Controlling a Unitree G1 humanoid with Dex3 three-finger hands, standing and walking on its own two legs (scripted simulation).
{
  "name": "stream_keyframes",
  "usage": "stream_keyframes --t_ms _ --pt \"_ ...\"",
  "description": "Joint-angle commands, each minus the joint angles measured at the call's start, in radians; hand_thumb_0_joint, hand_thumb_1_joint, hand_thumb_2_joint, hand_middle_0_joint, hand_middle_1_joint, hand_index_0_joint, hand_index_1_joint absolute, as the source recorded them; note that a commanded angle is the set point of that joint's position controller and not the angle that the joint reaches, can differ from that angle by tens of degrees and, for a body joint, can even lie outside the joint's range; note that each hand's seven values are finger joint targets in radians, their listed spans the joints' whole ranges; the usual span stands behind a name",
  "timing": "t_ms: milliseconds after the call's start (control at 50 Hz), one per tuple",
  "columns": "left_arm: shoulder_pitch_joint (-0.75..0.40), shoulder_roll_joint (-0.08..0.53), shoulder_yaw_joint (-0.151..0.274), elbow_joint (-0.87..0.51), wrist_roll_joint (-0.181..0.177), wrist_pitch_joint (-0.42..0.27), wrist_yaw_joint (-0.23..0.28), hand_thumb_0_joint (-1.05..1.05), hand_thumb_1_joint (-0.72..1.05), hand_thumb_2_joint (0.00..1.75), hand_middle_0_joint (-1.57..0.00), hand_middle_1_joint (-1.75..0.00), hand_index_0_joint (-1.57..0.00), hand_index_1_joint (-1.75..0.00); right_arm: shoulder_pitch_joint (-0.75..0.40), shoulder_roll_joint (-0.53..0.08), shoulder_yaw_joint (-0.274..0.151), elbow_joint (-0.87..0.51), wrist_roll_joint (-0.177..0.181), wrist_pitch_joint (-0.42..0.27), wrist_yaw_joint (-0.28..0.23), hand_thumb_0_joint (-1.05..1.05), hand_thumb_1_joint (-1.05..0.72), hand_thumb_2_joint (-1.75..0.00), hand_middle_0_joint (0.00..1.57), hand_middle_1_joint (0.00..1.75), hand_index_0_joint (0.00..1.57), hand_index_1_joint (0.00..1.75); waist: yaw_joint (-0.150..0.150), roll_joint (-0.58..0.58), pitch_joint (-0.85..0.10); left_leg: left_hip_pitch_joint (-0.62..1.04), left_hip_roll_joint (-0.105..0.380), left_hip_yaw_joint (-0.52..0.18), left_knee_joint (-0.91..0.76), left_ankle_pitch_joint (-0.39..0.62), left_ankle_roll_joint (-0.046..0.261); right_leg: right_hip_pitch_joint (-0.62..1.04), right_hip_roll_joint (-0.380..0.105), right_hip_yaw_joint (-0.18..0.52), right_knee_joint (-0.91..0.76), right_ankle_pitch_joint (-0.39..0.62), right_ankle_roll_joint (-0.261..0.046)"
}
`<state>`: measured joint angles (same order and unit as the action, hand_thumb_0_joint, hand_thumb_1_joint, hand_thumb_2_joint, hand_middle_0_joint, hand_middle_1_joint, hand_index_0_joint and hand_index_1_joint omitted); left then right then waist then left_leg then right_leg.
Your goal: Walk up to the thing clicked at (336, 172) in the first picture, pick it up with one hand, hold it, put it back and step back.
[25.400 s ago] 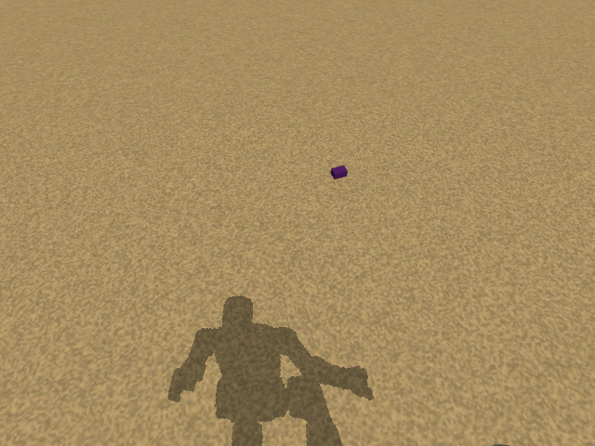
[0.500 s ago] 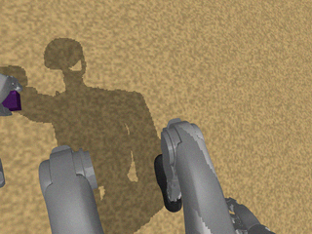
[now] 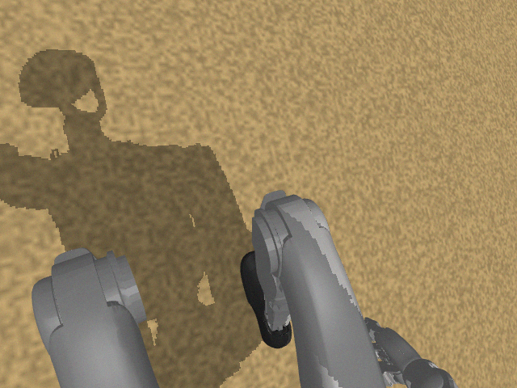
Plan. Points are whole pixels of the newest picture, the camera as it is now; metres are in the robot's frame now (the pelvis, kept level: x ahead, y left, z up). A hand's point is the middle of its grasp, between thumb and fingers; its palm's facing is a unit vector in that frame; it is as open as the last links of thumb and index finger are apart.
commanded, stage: rest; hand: left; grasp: from above
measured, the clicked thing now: out of the picture +0.44 +0.33 -0.26
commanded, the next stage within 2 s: open in 0.64 s
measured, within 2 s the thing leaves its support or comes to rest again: rests again in 0.20 s
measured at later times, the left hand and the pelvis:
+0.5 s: hand out of the picture +0.43 +0.32 -0.24, palm faces -0.47 -0.14 -0.87, open 7.5 cm; pelvis +0.00 +0.01 -0.01, yaw -2 degrees
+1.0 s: hand out of the picture +0.43 +0.32 -0.24, palm faces -0.48 -0.12 -0.87, open 7.8 cm; pelvis +0.00 +0.01 -0.01, yaw -3 degrees
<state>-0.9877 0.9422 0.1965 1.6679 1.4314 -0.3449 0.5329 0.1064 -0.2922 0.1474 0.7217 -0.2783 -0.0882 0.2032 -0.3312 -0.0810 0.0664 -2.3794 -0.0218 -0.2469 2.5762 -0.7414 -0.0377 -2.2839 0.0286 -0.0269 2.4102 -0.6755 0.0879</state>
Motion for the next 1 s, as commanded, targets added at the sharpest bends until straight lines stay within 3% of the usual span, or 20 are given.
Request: stream_keyframes --t_ms 0,60,100,120,160,180,220,320,360,400,460,480,560,620,660,700,740,820,860,980 --pt "-0.257 0.254 0.011 -0.112 -0.012 -0.004 0.062 0.0 1.0 0.39 -1.34 -0.22 -1.35 -0.22 0.187 -0.298 -0.076 -0.004 -0.008 -0.001 -0.01 0.0 -0.9 -0.9 0.2 0.3 0.2 0.3 -0.025 0.478 -0.665 0.563 0.02 0.156 -0.276 0.274 0.037 0.316 0.028 -0.201 -0.16 0.276 -0.095" --pt "-0.285 0.244 -0.003 -0.106 -0.017 -0.004 0.068 0.0 1.02 0.38 -1.34 -0.23 -1.35 -0.22 0.174 -0.306 -0.069 0.002 -0.018 -0.008 -0.005 0.0 -0.9 -0.9 0.2 0.3 0.2 0.3 -0.042 0.468 -0.651 0.554 0.022 0.156 -0.259 0.255 0.041 0.315 0.031 -0.201 -0.161 0.277 -0.09" --pt "-0.284 0.272 0.011 -0.108 -0.015 -0.004 0.079 0.0 1.0 0.38 -1.33 -0.23 -1.34 -0.22 0.168 -0.317 -0.065 -0.001 -0.017 -0.013 -0.005 0.0 -0.91 -0.9 0.2 0.3 0.2 0.3 -0.037 0.479 -0.631 0.542 0.021 0.149 -0.269 0.253 0.037 0.305 0.031 -0.209 -0.16 0.268 -0.093" --pt "-0.266 0.254 -0.013 -0.089 -0.007 0.001 0.077 0.0 1.0 0.37 -1.33 -0.22 -1.34 -0.21 0.165 -0.31 -0.066 0.005 -0.015 -0.017 -0.002 0.0 -0.9 -0.9 0.2 0.3 0.2 0.3 -0.037 0.486 -0.621 0.547 0.023 0.153 -0.264 0.246 0.038 0.308 0.033 -0.201 -0.158 0.269 -0.093" --pt "-0.274 0.267 -0.007 -0.077 -0.006 0.002 0.086 0.0 1.0 0.37 -1.33 -0.21 -1.34 -0.2 0.153 -0.3 -0.046 0.002 -0.018 -0.022 0.003 0.0 -0.9 -0.9 0.2 0.3 0.2 0.3 -0.038 0.476 -0.618 0.531 0.024 0.149 -0.255 0.239 0.039 0.309 0.036 -0.206 -0.152 0.264 -0.095" --pt "-0.273 0.261 -0.011 -0.074 -0.01 0.005 0.088 0.0 0.99 0.37 -1.33 -0.21 -1.34 -0.2 0.152 -0.305 -0.045 -0.002 -0.02 -0.026 0.006 0.0 -0.9 -0.9 0.2 0.3 0.2 0.3 -0.047 0.464 -0.61 0.52 0.023 0.149 -0.261 0.229 0.041 0.314 0.036 -0.205 -0.155 0.258 -0.092" --pt "-0.278 0.267 -0.008 -0.089 -0.015 0.01 0.097 0.0 0.98 0.36 -1.32 -0.21 -1.33 -0.2 0.144 -0.329 -0.062 0.0 -0.016 -0.029 0.003 0.0 -0.91 -0.9 0.2 0.3 0.2 0.3 -0.035 0.486 -0.619 0.532 0.022 0.143 -0.274 0.224 0.036 0.298 0.038 -0.211 -0.152 0.251 -0.094" --pt "-0.273 0.263 -0.025 -0.057 -0.009 0.02 0.097 0.0 0.95 0.35 -1.3 -0.21 -1.31 -0.2 0.119 -0.317 -0.038 -0.007 -0.019 -0.048 0.016 0.0 -0.9 -0.9 0.2 0.3 0.2 0.3 -0.048 0.487 -0.584 0.525 0.027 0.133 -0.263 0.213 0.034 0.288 0.038 -0.217 -0.141 0.243 -0.091" --pt "-0.283 0.282 -0.002 -0.074 -0.012 0.022 0.105 0.0 0.95 0.36 -1.3 -0.2 -1.3 -0.2 0.133 -0.323 -0.032 -0.008 -0.023 -0.05 0.021 0.0 -0.9 -0.9 0.2 0.3 0.2 0.3 -0.048 0.485 -0.605 0.536 0.026 0.125 -0.266 0.246 0.033 0.303 0.039 -0.221 -0.137 0.27 -0.088" --pt "-0.254 0.245 -0.025 -0.031 -0.016 0.028 0.102 0.0 0.94 0.34 -1.29 -0.2 -1.3 -0.19 0.124 -0.325 -0.034 -0.015 -0.024 -0.057 0.028 0.0 -0.9 -0.9 0.2 0.3 0.2 0.3 -0.055 0.492 -0.58 0.55 0.029 0.122 -0.265 0.256 0.028 0.291 0.038 -0.223 -0.125 0.278 -0.088" --pt "-0.269 0.25 -0.031 -0.035 -0.014 0.027 0.098 0.0 0.94 0.35 -1.3 -0.19 -1.3 -0.18 0.123 -0.327 -0.023 -0.019 -0.027 -0.064 0.038 0.0 -0.9 -0.9 0.2 0.3 0.2 0.3 -0.07 0.498 -0.564 0.544 0.031 0.114 -0.269 0.249 0.028 0.29 0.039 -0.227 -0.126 0.27 -0.086" --pt "-0.299 0.289 -0.009 -0.069 -0.015 0.021 0.108 0.0 0.94 0.34 -1.29 -0.19 -1.3 -0.19 0.121 -0.329 -0.022 -0.014 -0.025 -0.06 0.035 0.0 -0.9 -0.9 0.2 0.3 0.2 0.3 -0.056 0.52 -0.586 0.537 0.03 0.108 -0.28 0.244 0.027 0.292 0.04 -0.231 -0.129 0.264 -0.09" --pt "-0.267 0.237 -0.047 -0.004 -0.02 0.023 0.095 0.0 0.92 0.36 -1.3 -0.17 -1.29 -0.17 0.111 -0.327 -0.006 -0.029 -0.033 -0.072 0.049 0.0 -0.9 -0.9 0.2 0.3 0.2 0.3 -0.082 0.474 -0.524 0.513 0.031 0.1 -0.267 0.222 0.03 0.277 0.038 -0.232 -0.126 0.254 -0.085" --pt "-0.274 0.289 -0.025 -0.032 -0.02 0.019 0.105 0.0 0.88 0.31 -1.26 -0.16 -1.26 -0.16 0.121 -0.337 -0.006 -0.024 -0.027 -0.068 0.044 0.0 -0.9 -0.9 0.2 0.3 0.2 0.3 -0.06 0.481 -0.58 0.509 0.028 0.105 -0.275 0.228 0.032 0.318 0.042 -0.225 -0.144 0.259 -0.09" --pt "-0.244 0.241 -0.057 0.027 -0.023 0.02 0.098 0.0 0.87 0.32 -1.26 -0.14 -1.25 -0.15 0.099 -0.324 0.001 -0.026 -0.029 -0.071 0.045 0.0 -0.9 -0.9 0.2 0.3 0.2 0.3 -0.069 0.452 -0.523 0.471 0.03 0.107 -0.26 0.197 0.035 0.295 0.043 -0.225 -0.142 0.236 -0.09" --pt "-0.249 0.235 -0.064 0.014 -0.023 0.017 0.097 0.0 0.86 0.29 -1.25 -0.13 -1.24 -0.14 0.117 -0.333 0.003 -0.032 -0.033 -0.076 0.049 0.0 -0.9 -0.9 0.2 0.3 0.2 0.3 -0.084 0.453 -0.534 0.501 0.031 0.101 -0.258 0.226 0.035 0.304 0.043 -0.231 -0.14 0.263 -0.084" --pt "-0.275 0.28 -0.046 -0.02 -0.029 0.013 0.106 0.0 0.76 0.33 -1.16 -0.16 -1.15 -0.18 0.114 -0.339 0.006 -0.03 -0.027 -0.073 0.042 0.0 -0.9 -0.9 0.2 0.3 0.2 0.3 -0.066 0.472 -0.575 0.515 0.03 0.093 -0.273 0.232 0.032 0.316 0.043 -0.229 -0.143 0.263 -0.09" --pt "-0.254 0.238 -0.072 0.014 -0.024 0.011 0.104 0.0 0.48 0.32 -0.95 -0.23 -0.95 -0.23 0.111 -0.331 0.016 -0.038 -0.037 -0.075 0.047 0.0 -0.9 -0.9 0.2 0.3 0.2 0.3 -0.084 0.457 -0.537 0.508 0.032 0.1 -0.258 0.224 0.032 0.309 0.044 -0.232 -0.141 0.264 -0.085" --pt "-0.288 0.28 -0.057 -0.024 -0.031 0.008 0.114 0.0 0.39 0.33 -0.87 -0.26 -0.87 -0.26 0.104 -0.335 0.017 -0.033 -0.032 -0.071 0.042 0.0 -0.9 -0.9 0.2 0.3 0.2 0.3 -0.067 0.48 -0.569 0.502 0.033 0.097 -0.265 0.224 0.031 0.327 0.046 -0.229 -0.146 0.266 -0.091" --pt "-0.267 0.262 -0.067 -0.01 -0.031 0.011 0.117 0.0 0.25 0.42 -0.78 -0.33 -0.76 -0.35 0.092 -0.338 0.018 -0.034 -0.035 -0.081 0.041 0.0 -0.9 -0.9 0.2 0.3 0.2 0.3 -0.072 0.465 -0.533 0.491 0.034 0.095 -0.264 0.197 0.03 0.302 0.044 -0.236 -0.14 0.241 -0.089"
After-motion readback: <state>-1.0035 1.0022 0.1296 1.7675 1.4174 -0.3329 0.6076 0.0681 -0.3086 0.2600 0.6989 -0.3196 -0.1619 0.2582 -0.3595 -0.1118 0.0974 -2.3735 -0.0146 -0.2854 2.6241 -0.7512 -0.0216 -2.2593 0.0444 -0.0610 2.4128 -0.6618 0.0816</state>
